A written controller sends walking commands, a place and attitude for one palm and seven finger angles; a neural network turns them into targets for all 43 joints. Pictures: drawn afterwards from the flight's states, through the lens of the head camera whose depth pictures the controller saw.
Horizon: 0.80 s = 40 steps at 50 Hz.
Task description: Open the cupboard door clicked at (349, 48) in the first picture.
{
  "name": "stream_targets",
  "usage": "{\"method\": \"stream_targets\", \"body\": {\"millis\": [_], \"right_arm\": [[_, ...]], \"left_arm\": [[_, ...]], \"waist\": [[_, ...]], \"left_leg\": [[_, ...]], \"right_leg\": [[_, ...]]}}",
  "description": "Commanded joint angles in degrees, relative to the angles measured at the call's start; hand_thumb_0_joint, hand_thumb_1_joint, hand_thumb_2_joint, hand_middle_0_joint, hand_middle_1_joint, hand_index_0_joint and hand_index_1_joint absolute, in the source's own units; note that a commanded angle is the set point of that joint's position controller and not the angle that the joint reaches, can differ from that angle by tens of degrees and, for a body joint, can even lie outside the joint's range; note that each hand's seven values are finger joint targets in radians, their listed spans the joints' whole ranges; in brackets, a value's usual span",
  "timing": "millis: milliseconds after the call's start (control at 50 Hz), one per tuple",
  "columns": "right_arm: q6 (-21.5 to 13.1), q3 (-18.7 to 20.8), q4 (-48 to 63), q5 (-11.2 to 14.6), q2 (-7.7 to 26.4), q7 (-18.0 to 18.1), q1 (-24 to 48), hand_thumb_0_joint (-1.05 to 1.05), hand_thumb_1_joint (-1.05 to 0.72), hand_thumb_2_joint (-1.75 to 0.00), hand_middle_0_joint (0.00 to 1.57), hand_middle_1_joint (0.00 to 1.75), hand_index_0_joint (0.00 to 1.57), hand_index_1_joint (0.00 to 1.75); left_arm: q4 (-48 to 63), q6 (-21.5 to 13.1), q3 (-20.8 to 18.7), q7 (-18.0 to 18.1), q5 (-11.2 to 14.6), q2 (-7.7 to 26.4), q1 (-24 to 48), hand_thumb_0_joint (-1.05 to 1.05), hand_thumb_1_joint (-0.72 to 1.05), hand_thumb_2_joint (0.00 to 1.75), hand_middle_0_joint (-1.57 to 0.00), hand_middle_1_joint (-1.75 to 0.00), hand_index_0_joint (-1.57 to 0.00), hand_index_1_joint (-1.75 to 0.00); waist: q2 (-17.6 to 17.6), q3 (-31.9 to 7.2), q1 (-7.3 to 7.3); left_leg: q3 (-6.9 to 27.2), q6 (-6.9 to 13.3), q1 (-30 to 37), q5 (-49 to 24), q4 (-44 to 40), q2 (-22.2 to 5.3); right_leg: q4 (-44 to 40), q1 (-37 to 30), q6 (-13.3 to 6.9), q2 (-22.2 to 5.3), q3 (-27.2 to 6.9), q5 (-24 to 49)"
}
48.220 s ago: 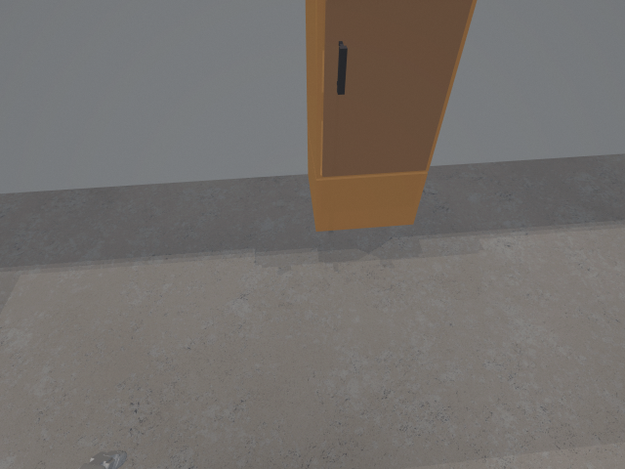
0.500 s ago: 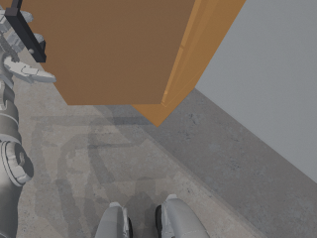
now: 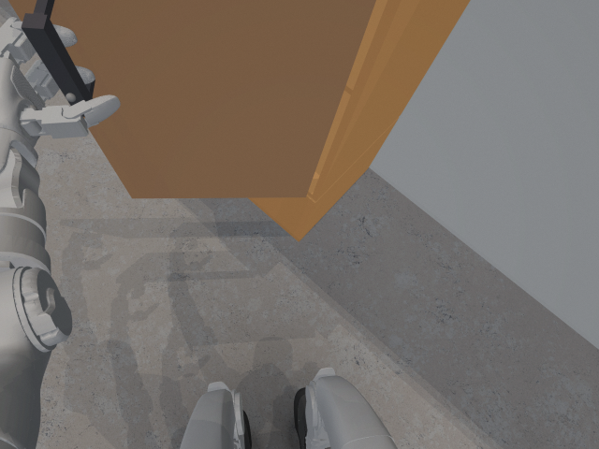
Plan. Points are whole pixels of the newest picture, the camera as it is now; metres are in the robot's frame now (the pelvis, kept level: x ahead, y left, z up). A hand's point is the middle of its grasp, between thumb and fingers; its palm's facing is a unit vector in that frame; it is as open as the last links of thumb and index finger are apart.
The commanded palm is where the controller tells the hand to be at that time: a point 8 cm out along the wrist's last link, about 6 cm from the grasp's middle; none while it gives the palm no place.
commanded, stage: close the thumb around the handle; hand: left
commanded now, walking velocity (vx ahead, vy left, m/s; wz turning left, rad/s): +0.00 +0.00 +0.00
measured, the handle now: (67, 59) +0.58 +0.24 +0.07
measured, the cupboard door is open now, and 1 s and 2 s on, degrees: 45 65 90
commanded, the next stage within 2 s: pull the door open along its arc in 0.32 s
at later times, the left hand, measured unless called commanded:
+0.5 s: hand (83, 99) +0.53 +0.21 +0.07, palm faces +0.02 -1.00 -0.01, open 5.6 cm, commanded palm +0.50 +0.25 +0.06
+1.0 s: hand (110, 190) +0.41 +0.17 +0.07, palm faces +0.16 -0.99 +0.04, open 6.0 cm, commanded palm +0.35 +0.23 +0.06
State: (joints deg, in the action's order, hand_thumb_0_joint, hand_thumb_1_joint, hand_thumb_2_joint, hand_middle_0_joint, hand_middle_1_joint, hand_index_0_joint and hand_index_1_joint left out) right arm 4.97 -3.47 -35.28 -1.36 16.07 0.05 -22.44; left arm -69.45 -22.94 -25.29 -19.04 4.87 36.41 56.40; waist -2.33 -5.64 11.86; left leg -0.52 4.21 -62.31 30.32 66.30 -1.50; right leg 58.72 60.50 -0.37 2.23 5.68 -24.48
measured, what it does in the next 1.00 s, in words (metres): stands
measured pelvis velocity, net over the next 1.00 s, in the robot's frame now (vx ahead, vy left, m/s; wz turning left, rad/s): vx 0.02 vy -0.01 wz -0.01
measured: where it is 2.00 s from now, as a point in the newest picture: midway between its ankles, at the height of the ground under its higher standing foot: outside the picture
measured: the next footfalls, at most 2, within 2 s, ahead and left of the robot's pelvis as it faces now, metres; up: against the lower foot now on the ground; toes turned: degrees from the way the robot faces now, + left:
none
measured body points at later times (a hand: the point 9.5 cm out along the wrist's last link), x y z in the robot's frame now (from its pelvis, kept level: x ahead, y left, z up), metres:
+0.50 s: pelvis +0.00 -0.01 +0.00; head +0.16 +0.02 +0.42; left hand +0.52 +0.27 +0.07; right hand -0.02 -0.27 -0.10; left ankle +0.00 +0.06 -0.65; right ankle +0.03 -0.13 -0.65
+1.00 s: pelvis +0.02 -0.01 +0.02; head +0.12 +0.01 +0.46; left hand +0.40 +0.23 +0.07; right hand +0.12 -0.26 -0.09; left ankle +0.00 +0.07 -0.65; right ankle +0.03 -0.13 -0.65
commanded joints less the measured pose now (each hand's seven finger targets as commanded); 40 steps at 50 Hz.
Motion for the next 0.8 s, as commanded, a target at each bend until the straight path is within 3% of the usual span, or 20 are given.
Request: {"method": "stream_targets", "body": {"millis": [0,40,80,100,200,240,280,320,360,400,420,440,480,560,600,660,700,760,780], "right_arm": [[-0.1,3.8,1.1,0.3,11.7,0.6,-12.3,0.00,-0.90,-0.90,0.20,0.30,0.20,0.30],[-0.1,3.5,1.7,0.4,11.8,0.7,-12.3,0.00,-0.90,-0.90,0.20,0.30,0.20,0.30],[-0.3,3.7,1.8,0.2,11.9,0.8,-12.1,0.00,-0.90,-0.90,0.20,0.30,0.20,0.30],[-0.4,3.6,1.8,0.2,11.6,0.8,-12.2,0.00,-0.90,-0.90,0.20,0.30,0.20,0.30],[-0.3,3.8,1.5,0.3,11.5,0.6,-12.2,0.00,-0.90,-0.90,0.20,0.30,0.20,0.30],[-0.5,3.8,1.8,0.4,11.8,0.8,-12.1,0.00,-0.90,-0.90,0.20,0.30,0.20,0.30],[-0.7,3.5,2.0,0.4,11.6,0.9,-12.1,0.00,-0.90,-0.90,0.20,0.30,0.20,0.30],[-0.7,3.5,2.2,0.3,11.4,0.8,-12.0,0.00,-0.90,-0.90,0.20,0.30,0.20,0.30],[-0.9,3.6,2.5,0.2,11.6,0.8,-12.2,0.00,-0.90,-0.90,0.20,0.30,0.20,0.30],[-1.0,3.5,2.5,0.4,11.4,0.7,-11.8,0.00,-0.90,-0.90,0.20,0.30,0.20,0.30],[-1.0,3.5,2.5,0.4,10.9,0.5,-11.5,0.00,-0.90,-0.90,0.20,0.30,0.20,0.30],[-1.0,3.8,2.4,0.4,11.1,0.5,-11.6,0.00,-0.90,-0.90,0.20,0.30,0.20,0.30],[-1.0,4.0,2.6,0.4,11.4,0.4,-11.6,0.00,-0.90,-0.90,0.20,0.30,0.20,0.30],[-0.5,4.3,3.8,0.8,11.1,0.1,-10.9,0.00,-0.90,-0.90,0.20,0.30,0.20,0.30],[-0.3,4.6,4.5,1.3,10.7,0.0,-10.2,0.00,-0.90,-0.90,0.20,0.30,0.20,0.30],[-0.2,5.1,6.0,1.9,10.2,-0.3,-9.0,0.00,-0.90,-0.90,0.20,0.30,0.20,0.30],[-0.2,5.4,6.9,2.3,9.8,-0.5,-7.8,0.00,-0.90,-0.90,0.20,0.30,0.20,0.30],[-0.6,5.8,8.6,2.7,9.2,-1.0,-6.0,0.00,-0.90,-0.90,0.20,0.30,0.20,0.30],[-0.9,6.1,9.0,2.9,8.9,-1.1,-5.2,0.00,-0.90,-0.90,0.20,0.30,0.20,0.30]], "left_arm": [[9.1,-3.3,-0.7,0.3,1.2,13.9,23.1,0.00,0.62,0.78,-0.38,-1.32,-0.38,-1.32],[9.2,-2.5,-0.6,0.3,0.9,14.7,24.4,0.00,0.73,0.83,-0.39,-1.33,-0.39,-1.33],[12.1,-3.6,-2.8,0.6,0.6,17.9,25.2,0.00,0.84,0.88,-0.40,-1.34,-0.40,-1.34],[12.5,-3.9,-1.8,0.6,0.8,16.3,25.6,0.00,0.90,0.90,-0.40,-1.35,-0.40,-1.35],[11.8,-3.9,-0.8,0.1,1.7,13.8,24.3,0.00,0.90,0.90,-0.40,-1.35,-0.40,-1.35],[10.1,-3.2,-3.5,0.5,1.7,17.2,23.0,0.00,0.90,0.90,-0.40,-1.35,-0.40,-1.35],[9.7,-3.3,-3.9,0.9,0.8,18.4,23.2,0.00,0.90,0.90,-0.40,-1.35,-0.40,-1.35],[11.3,-3.7,-2.9,1.2,0.5,17.4,24.5,0.00,0.90,0.90,-0.40,-1.35,-0.40,-1.35],[11.3,-4.0,-5.0,1.4,0.8,19.5,22.6,0.00,0.90,0.90,-0.40,-1.35,-0.40,-1.35],[11.2,-4.1,-3.8,1.1,0.7,18.4,22.9,0.00,0.90,0.90,-0.40,-1.35,-0.40,-1.35],[12.5,-4.2,0.0,0.9,1.2,13.2,24.0,0.00,0.90,0.90,-0.40,-1.35,-0.40,-1.35],[11.8,-4.2,-1.2,0.9,1.3,13.7,21.8,0.00,0.90,0.90,-0.40,-1.35,-0.40,-1.35],[13.6,-4.6,-2.3,1.0,1.8,14.5,19.1,0.00,0.90,0.90,-0.40,-1.35,-0.40,-1.35],[15.9,-4.3,-1.8,0.3,2.9,12.2,11.7,0.00,0.90,0.90,-0.40,-1.35,-0.40,-1.35],[18.6,-4.0,-1.6,-0.1,3.7,11.1,7.5,0.00,0.90,0.90,-0.40,-1.35,-0.40,-1.35],[23.0,-3.6,-0.6,-0.1,5.3,8.0,-0.7,0.00,0.90,0.90,-0.40,-1.35,-0.40,-1.35],[26.8,-3.3,-0.2,0.1,6.0,6.4,-6.4,0.00,0.90,0.90,-0.40,-1.35,-0.40,-1.35],[32.4,-3.2,1.1,0.6,7.7,2.5,-16.1,0.00,0.90,0.90,-0.40,-1.35,-0.40,-1.35],[35.5,-3.3,1.4,0.8,8.1,1.5,-19.3,0.00,0.90,0.90,-0.40,-1.35,-0.40,-1.35]], "waist": [[-9.4,-27.8,1.49],[-9.1,-27.6,1.46],[-12.2,-31.5,0.28],[-12.1,-31.8,0.66],[-10.7,-30.6,1.01],[-8.1,-29.3,0.58],[-9.3,-29.1,0.15],[-10.1,-29.6,0.46],[-9.4,-30.9,-0.36],[-9.4,-30.4,-0.09],[-10.2,-30.1,0.77],[-9.2,-29.5,-0.02],[-9.8,-32.3,-1.02],[-7.1,-32.3,-2.81],[-7.8,-32.7,-3.88],[-5.0,-31.7,-5.35],[-5.8,-30.7,-6.36],[-3.6,-28.6,-7.86],[-4.7,-29.3,-8.41]], "left_leg": [[7.8,-3.8,28.6,-32.8,-7.1,-1.6],[7.5,-3.2,26.3,-29.2,-7.7,-1.2],[7.8,-3.8,29.1,-31.4,-7.4,-1.3],[8.0,-4.0,30.0,-33.0,-7.2,-1.3],[7.6,-3.7,29.2,-33.2,-7.0,-1.4],[6.9,-3.1,25.4,-29.6,-7.3,-1.0],[6.6,-3.0,24.5,-29.4,-7.3,-0.9],[6.6,-3.0,25.1,-28.9,-7.2,-0.8],[6.4,-2.9,24.8,-30.1,-6.9,-0.8],[6.2,-2.9,24.3,-28.8,-6.9,-0.8],[6.4,-3.0,25.7,-28.5,-7.3,-0.8],[6.4,-3.1,25.8,-28.2,-7.6,-0.9],[6.2,-3.1,27.3,-30.6,-7.5,-0.9],[5.4,-2.9,26.6,-31.4,-8.5,-0.6],[4.6,-2.9,27.3,-32.8,-9.1,-0.5],[4.0,-2.7,27.3,-33.8,-10.5,-0.3],[3.5,-2.9,28.3,-35.8,-11.4,-0.4],[2.8,-2.8,27.6,-36.9,-12.7,-0.1],[2.4,-3.0,28.8,-38.5,-12.9,-0.2]], "right_leg": [[-4.5,-7.1,-0.9,1.7,-2.0,15.3],[-4.5,-8.5,-0.9,1.6,-2.1,14.4],[-3.9,-8.6,-1.2,1.5,-2.3,15.0],[-3.9,-8.3,-1.1,1.5,-2.2,15.5],[-4.2,-8.4,-0.9,1.7,-2.2,16.2],[-4.5,-11.2,-0.9,1.6,-2.7,16.2],[-4.0,-11.4,-1.0,1.5,-2.8,16.3],[-4.1,-10.9,-0.9,1.4,-2.9,15.9],[-3.8,-12.8,-1.1,1.5,-3.1,17.5],[-3.9,-12.3,-0.9,1.4,-3.2,16.7],[-4.1,-11.1,-0.8,1.4,-2.9,16.1],[-4.4,-11.2,-1.0,1.5,-2.8,15.5],[-4.1,-12.5,-1.0,1.5,-2.9,17.3],[-4.5,-16.5,-1.1,1.6,-3.1,19.5],[-5.0,-17.9,-0.9,1.5,-3.1,21.0],[-5.9,-21.2,-1.0,1.6,-3.0,22.4],[-6.4,-21.8,-0.9,1.4,-2.9,23.7],[-7.0,-24.9,-1.0,1.3,-2.9,25.3],[-7.0,-25.2,-0.9,1.2,-3.0,26.4]]}}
